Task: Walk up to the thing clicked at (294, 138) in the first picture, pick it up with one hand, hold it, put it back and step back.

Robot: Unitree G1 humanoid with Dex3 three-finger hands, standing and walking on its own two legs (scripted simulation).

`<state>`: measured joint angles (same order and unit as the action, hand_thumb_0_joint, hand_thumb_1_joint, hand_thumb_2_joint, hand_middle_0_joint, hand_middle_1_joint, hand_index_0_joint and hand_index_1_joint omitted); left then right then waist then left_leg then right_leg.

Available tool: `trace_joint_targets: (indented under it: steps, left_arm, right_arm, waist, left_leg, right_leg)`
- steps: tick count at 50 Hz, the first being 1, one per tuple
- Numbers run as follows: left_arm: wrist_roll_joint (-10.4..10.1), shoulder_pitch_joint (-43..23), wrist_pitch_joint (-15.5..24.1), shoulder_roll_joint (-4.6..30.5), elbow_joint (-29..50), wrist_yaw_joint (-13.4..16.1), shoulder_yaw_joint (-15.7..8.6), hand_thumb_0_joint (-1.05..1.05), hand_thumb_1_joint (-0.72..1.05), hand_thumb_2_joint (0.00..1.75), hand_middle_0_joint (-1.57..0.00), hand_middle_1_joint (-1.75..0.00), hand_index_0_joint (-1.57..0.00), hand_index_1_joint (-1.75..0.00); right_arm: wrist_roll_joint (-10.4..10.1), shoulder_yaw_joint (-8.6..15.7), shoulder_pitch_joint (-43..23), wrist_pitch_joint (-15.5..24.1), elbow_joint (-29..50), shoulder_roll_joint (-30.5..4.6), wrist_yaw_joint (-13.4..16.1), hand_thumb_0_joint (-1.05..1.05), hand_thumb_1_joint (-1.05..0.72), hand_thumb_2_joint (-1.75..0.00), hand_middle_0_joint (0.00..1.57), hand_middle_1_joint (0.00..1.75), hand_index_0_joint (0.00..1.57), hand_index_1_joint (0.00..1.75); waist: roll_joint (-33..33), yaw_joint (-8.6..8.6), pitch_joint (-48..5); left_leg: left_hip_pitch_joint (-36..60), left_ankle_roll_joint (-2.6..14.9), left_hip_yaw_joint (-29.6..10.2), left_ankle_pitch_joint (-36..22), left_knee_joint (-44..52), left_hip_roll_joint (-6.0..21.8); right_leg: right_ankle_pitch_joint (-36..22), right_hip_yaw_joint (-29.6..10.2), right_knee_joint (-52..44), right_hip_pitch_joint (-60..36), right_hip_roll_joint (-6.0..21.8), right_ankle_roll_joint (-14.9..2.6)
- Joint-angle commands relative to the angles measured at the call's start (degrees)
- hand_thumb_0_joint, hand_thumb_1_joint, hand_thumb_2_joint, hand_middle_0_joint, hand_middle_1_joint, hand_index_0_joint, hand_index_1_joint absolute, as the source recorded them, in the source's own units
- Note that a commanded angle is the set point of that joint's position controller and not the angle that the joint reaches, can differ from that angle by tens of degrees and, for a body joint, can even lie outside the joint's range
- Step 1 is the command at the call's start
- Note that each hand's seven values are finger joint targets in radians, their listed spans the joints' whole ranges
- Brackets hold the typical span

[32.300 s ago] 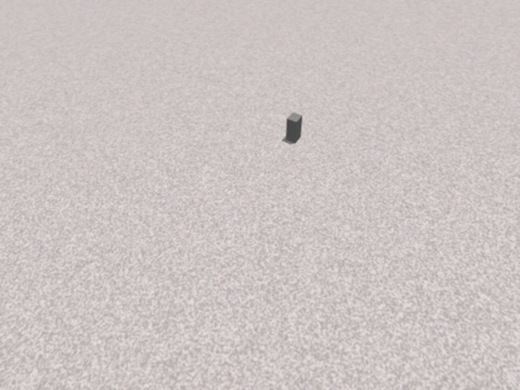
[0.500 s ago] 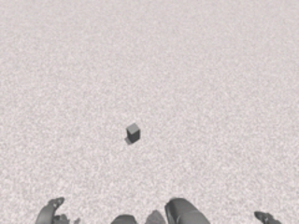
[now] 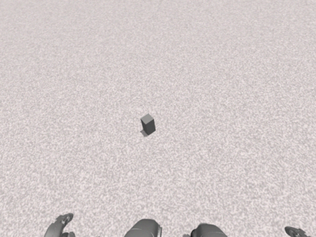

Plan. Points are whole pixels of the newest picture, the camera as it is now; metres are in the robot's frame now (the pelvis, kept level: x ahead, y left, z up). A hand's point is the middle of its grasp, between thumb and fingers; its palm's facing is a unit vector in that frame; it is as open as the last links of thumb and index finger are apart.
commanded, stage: step back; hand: left
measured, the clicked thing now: (148, 124) +0.83 +0.17 -0.68
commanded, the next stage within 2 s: stand in 1.66 s
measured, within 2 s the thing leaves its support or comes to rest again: neither
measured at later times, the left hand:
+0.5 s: hand out of the picture -0.11 +0.24 -0.17, palm faces -0.04 -0.92 -0.39, open 7.4 cm
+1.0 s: hand out of the picture -0.19 +0.23 -0.14, palm faces +0.07 -0.92 -0.38, open 7.4 cm
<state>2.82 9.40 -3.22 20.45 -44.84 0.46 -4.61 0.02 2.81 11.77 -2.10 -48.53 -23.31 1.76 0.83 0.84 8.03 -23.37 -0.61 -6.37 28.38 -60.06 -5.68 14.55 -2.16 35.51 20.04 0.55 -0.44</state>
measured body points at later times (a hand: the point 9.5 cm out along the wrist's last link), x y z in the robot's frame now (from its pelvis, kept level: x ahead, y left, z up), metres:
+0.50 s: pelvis -0.19 -0.04 -0.02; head -0.12 -0.03 +0.43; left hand -0.11 +0.29 -0.14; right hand -0.03 -0.36 -0.10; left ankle -0.06 +0.11 -0.73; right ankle -0.23 -0.17 -0.73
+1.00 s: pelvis -0.25 -0.06 +0.01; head -0.24 -0.05 +0.45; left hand -0.20 +0.27 -0.11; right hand -0.19 -0.36 -0.12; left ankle -0.27 +0.07 -0.73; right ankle -0.22 -0.18 -0.70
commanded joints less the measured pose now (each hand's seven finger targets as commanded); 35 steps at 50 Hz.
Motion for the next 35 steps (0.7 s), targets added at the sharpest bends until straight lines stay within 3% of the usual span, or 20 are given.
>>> trace_joint_targets:
  steps: [1,3,4,5,6,7,10,11,16,19,21,23,24,25,26,27,28,30,31,35]
  left_arm:
    - [-0.3,-0.6,1.2,13.4,5.7,1.5,-3.8,0.00,0.90,0.90,-0.20,-0.30,-0.20,-0.30]
    - [-1.3,-2.6,0.3,13.9,6.5,1.2,-3.4,0.00,0.90,0.90,-0.20,-0.30,-0.20,-0.30]
    - [-1.5,-1.6,-0.3,12.5,6.9,0.8,-2.7,0.00,0.90,0.90,-0.20,-0.30,-0.20,-0.30]
    - [-1.9,-0.3,-0.5,9.9,7.3,0.6,-2.0,0.00,0.90,0.90,-0.20,-0.30,-0.20,-0.30]
    - [-2.1,-1.3,-0.5,10.5,7.2,1.1,-2.4,0.00,0.90,0.90,-0.20,-0.30,-0.20,-0.30]
    - [-1.5,-3.6,-0.6,12.7,7.0,1.7,-3.1,0.00,0.90,0.90,-0.20,-0.30,-0.20,-0.30]
    - [-2.1,-0.8,-0.9,12.9,3.8,0.9,-3.7,0.00,0.90,0.90,-0.20,-0.30,-0.20,-0.30]
    - [-2.1,1.3,-1.0,13.0,3.2,0.7,-3.8,0.00,0.90,0.90,-0.20,-0.30,-0.20,-0.30]
    - [-1.0,0.7,0.3,11.6,3.5,0.3,-3.2,0.00,0.90,0.90,-0.20,-0.30,-0.20,-0.30]
    - [-1.3,0.6,0.8,11.1,3.0,0.0,-2.4,0.00,0.90,0.90,-0.20,-0.30,-0.20,-0.30]
    - [-1.4,4.5,1.2,11.6,0.4,-0.2,-2.4,0.00,0.90,0.90,-0.20,-0.30,-0.20,-0.30]
    - [-1.5,12.7,1.5,11.3,-3.9,-0.4,-2.6,0.00,0.90,0.90,-0.20,-0.30,-0.20,-0.30]
    - [-0.8,12.8,1.6,12.8,-4.9,-0.4,-3.4,0.00,0.90,0.90,-0.20,-0.30,-0.20,-0.30]
    - [0.2,11.6,1.8,16.8,-4.0,-0.5,-4.7,0.00,0.90,0.90,-0.20,-0.30,-0.20,-0.30]
    - [0.2,5.3,1.6,22.9,-1.0,-0.6,-6.0,0.00,0.90,0.90,-0.20,-0.30,-0.20,-0.30]
    - [0.5,0.7,1.7,25.6,1.0,-0.1,-6.2,0.00,0.90,0.90,-0.20,-0.30,-0.20,-0.30]
    - [0.3,-2.7,2.1,22.8,1.6,0.3,-5.5,0.00,0.90,0.90,-0.20,-0.30,-0.20,-0.30]
    - [0.0,-5.9,3.0,16.4,1.4,0.5,-3.6,0.00,0.90,0.90,-0.20,-0.30,-0.20,-0.30]
    - [-0.1,-4.4,3.2,14.8,0.6,0.5,-3.7,0.00,0.90,0.90,-0.20,-0.30,-0.20,-0.30]
    - [0.8,1.6,4.2,16.1,-0.5,0.0,-4.3,0.00,0.90,0.90,-0.20,-0.30,-0.20,-0.30]
  right_arm:
    - [1.0,2.3,1.0,2.4,4.6,-7.9,0.6,0.00,-0.90,-0.90,0.20,0.30,0.20,0.30]
    - [1.5,2.8,5.6,2.8,2.9,-7.9,0.5,0.00,-0.90,-0.90,0.20,0.30,0.20,0.30]
    - [1.8,3.5,5.3,3.0,2.6,-9.4,0.5,0.00,-0.90,-0.90,0.20,0.30,0.20,0.30]
    - [2.8,4.8,3.6,2.9,3.1,-14.5,0.6,0.00,-0.90,-0.90,0.20,0.30,0.20,0.30]
    - [3.0,5.3,-0.3,2.5,4.7,-19.1,0.0,0.00,-0.90,-0.90,0.20,0.30,0.20,0.30]
    - [2.7,5.8,-0.8,2.7,5.4,-21.8,0.1,0.00,-0.90,-0.90,0.20,0.30,0.20,0.30]
    - [3.3,3.6,-6.8,2.9,5.9,-13.5,0.7,0.00,-0.90,-0.90,0.20,0.30,0.20,0.30]
    - [2.6,3.5,-7.0,3.0,6.2,-12.6,0.8,0.00,-0.90,-0.90,0.20,0.30,0.20,0.30]
    - [1.8,4.1,-1.0,2.4,5.5,-11.5,0.8,0.00,-0.90,-0.90,0.20,0.30,0.20,0.30]
    - [2.3,4.3,0.0,1.7,5.6,-12.9,0.4,0.00,-0.90,-0.90,0.20,0.30,0.20,0.30]
    - [2.4,4.6,-2.9,0.9,6.3,-14.9,0.0,0.00,-0.90,-0.90,0.20,0.30,0.20,0.30]
    - [1.9,4.7,-7.1,0.0,6.9,-15.7,-0.2,0.00,-0.90,-0.90,0.20,0.30,0.20,0.30]
    - [1.7,4.0,-7.2,-0.2,7.1,-13.5,-0.4,0.00,-0.90,-0.90,0.20,0.30,0.20,0.30]
    - [1.3,3.0,-6.3,-0.2,7.9,-10.0,-0.3,0.00,-0.90,-0.90,0.20,0.30,0.20,0.30]
    - [1.2,2.7,-6.6,0.1,8.7,-8.0,0.5,0.00,-0.90,-0.90,0.20,0.30,0.20,0.30]
    - [1.5,4.3,-8.5,0.1,8.0,-11.6,1.1,0.00,-0.90,-0.90,0.20,0.30,0.20,0.30]
    - [1.1,4.6,-7.2,0.3,6.6,-13.1,0.6,0.00,-0.90,-0.90,0.20,0.30,0.20,0.30]
    - [0.6,3.7,-3.4,0.6,3.2,-11.4,0.0,0.00,-0.90,-0.90,0.20,0.30,0.20,0.30]
    - [0.8,3.0,-1.3,0.8,2.5,-9.3,-0.2,0.00,-0.90,-0.90,0.20,0.30,0.20,0.30]
    - [1.3,2.7,-2.5,2.1,2.1,-10.0,-0.8,0.00,-0.90,-0.90,0.20,0.30,0.20,0.30]
  waist:
    - [-13.3,1.27,-12.1]
    - [-10.8,-1.17,-14.1]
    - [-7.3,-0.26,-13.9]
    - [5.4,0.62,-13.4]
    - [9.7,0.81,-10.7]
    - [14.0,-2.75,-10.1]
    - [5.1,1.36,-6.9]
    - [5.8,2.14,-6.7]
    - [6.3,-1.74,-10.7]
    - [10.8,-3.37,-13.4]
    - [14.0,-2.00,-15.5]
    - [12.6,2.15,-16.8]
    - [7.3,2.34,-14.0]
    - [-4.4,1.84,-10.6]
    - [-13.9,1.91,-6.9]
    - [-16.1,3.84,-2.9]
    - [-13.1,1.44,-0.4]
    - [-6.8,-1.92,-0.9]
    - [-7.0,-1.85,-3.0]
    - [-11.4,2.69,-5.0]
  left_leg:
    - [-2.5,0.29,3.7,-0.1,20.9,4.7]
    - [6.7,1.48,6.3,-15.5,38.5,4.5]
    - [12.0,2.11,1.8,-22.9,39.8,6.5]
    - [17.4,5.97,-14.4,-31.6,39.5,17.9]
    - [12.7,12.25,-21.5,-38.2,38.9,25.9]
    - [4.7,18.95,-28.6,-34.7,41.4,32.1]
    - [4.6,12.93,-9.2,-36.8,38.1,20.5]
    - [6.1,12.32,-7.3,-35.9,37.2,19.8]
    - [21.3,14.70,-5.6,-38.1,32.6,19.3]
    - [22.3,14.54,-4.8,-35.9,32.3,19.2]
    - [17.0,13.39,-4.9,-28.3,32.5,19.7]
    - [10.6,10.90,-2.0,-20.3,29.5,18.0]
    - [3.3,7.65,0.0,-13.1,25.2,14.2]
    - [-9.1,4.09,2.1,-1.5,16.4,7.2]
    - [-12.0,0.21,1.9,5.6,5.5,-0.3]
    - [-7.1,-0.37,-3.0,6.0,-3.4,3.3]
    - [-3.6,-0.17,-4.8,2.4,-5.9,4.5]
    - [-4.0,0.19,-2.8,-4.0,-8.0,0.4]
    - [-5.6,0.15,-1.9,-5.4,-7.7,-0.4]
    - [-8.1,-1.00,2.1,-2.3,9.7,3.9]
  right_leg:
    - [-26.6,-10.5,-3.2,-19.8,12.4,-10.82]
    - [-25.6,-7.7,4.0,-16.6,10.4,-8.03]
    - [-17.9,-6.7,6.7,-9.8,7.6,-5.60]
    - [-0.5,-2.3,14.9,3.7,0.9,-2.35]
    - [20.7,-2.4,23.2,9.3,-5.6,-0.76]
    - [24.2,-8.0,32.1,5.6,-4.4,-0.28]
    - [15.1,-11.6,41.5,7.2,-6.9,-0.58]
    - [13.2,-10.5,42.5,8.2,-7.3,-0.28]
    - [14.5,-6.6,27.3,10.9,-4.8,3.15]
    - [15.5,-2.2,13.6,5.4,-2.4,3.10]
    - [13.6,0.8,3.7,-2.8,-1.2,1.52]
    - [4.6,3.4,-10.1,-11.7,-1.3,-0.60]
    - [4.2,0.2,-11.0,-13.1,-1.0,-1.87]
    - [12.6,-15.6,-14.4,-13.9,6.9,-4.98]
    - [19.2,-27.4,-19.8,-2.1,19.2,-11.33]
    - [24.4,-35.6,-24.4,10.4,25.7,-17.30]
    - [24.4,-30.4,-23.7,14.9,23.9,-16.00]
    - [7.5,-12.2,-15.7,7.4,12.6,-10.68]
    - [3.6,-8.5,-13.4,2.1,9.8,-8.63]
    - [20.7,-12.1,-14.9,-10.2,10.7,-9.06]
